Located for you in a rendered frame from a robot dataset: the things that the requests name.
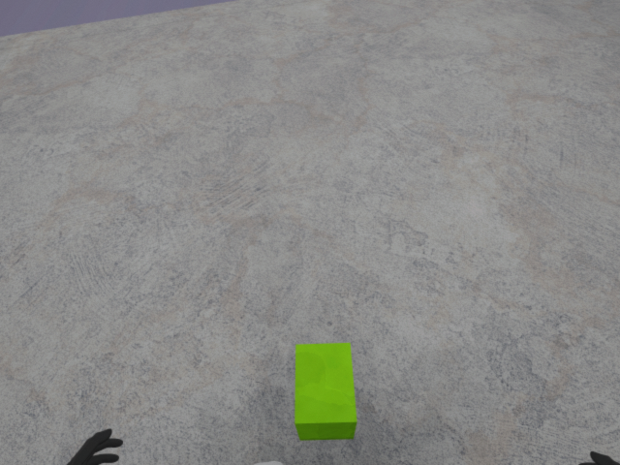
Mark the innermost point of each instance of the carton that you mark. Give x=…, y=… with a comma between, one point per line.
x=325, y=405

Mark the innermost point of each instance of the robot left hand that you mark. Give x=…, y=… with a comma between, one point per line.
x=98, y=442

